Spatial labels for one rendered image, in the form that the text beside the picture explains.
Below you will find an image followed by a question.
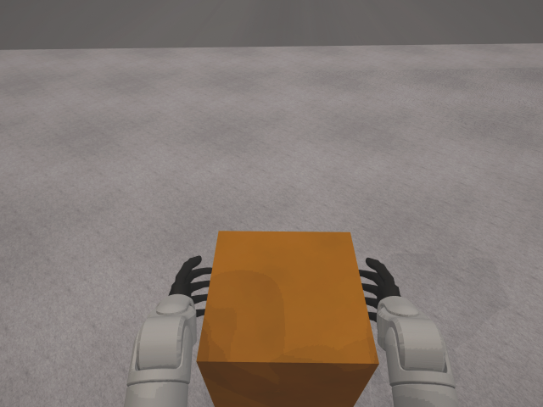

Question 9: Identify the left robot forearm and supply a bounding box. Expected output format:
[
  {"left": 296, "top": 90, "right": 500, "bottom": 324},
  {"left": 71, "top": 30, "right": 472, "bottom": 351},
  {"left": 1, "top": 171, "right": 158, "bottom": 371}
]
[{"left": 124, "top": 294, "right": 197, "bottom": 407}]

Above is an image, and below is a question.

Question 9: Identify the carton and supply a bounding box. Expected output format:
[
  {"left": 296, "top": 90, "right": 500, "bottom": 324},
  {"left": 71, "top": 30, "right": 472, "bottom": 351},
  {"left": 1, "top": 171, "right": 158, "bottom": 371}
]
[{"left": 196, "top": 231, "right": 379, "bottom": 407}]

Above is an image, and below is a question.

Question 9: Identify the robot right hand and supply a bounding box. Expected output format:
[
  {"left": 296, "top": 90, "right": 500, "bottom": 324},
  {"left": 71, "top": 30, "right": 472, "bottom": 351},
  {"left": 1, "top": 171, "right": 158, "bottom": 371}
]
[{"left": 359, "top": 258, "right": 401, "bottom": 322}]

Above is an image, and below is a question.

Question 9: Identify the right robot forearm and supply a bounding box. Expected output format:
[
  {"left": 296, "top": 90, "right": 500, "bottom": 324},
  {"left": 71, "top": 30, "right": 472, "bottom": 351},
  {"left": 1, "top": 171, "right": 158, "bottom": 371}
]
[{"left": 377, "top": 296, "right": 460, "bottom": 407}]

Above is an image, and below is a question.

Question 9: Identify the robot left hand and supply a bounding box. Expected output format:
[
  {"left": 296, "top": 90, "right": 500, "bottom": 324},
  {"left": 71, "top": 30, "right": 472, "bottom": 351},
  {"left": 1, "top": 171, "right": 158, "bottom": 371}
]
[{"left": 169, "top": 256, "right": 212, "bottom": 317}]

